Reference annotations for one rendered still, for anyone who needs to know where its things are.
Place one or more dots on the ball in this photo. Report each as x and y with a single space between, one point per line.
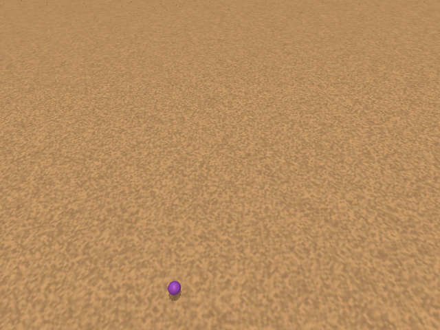
174 288

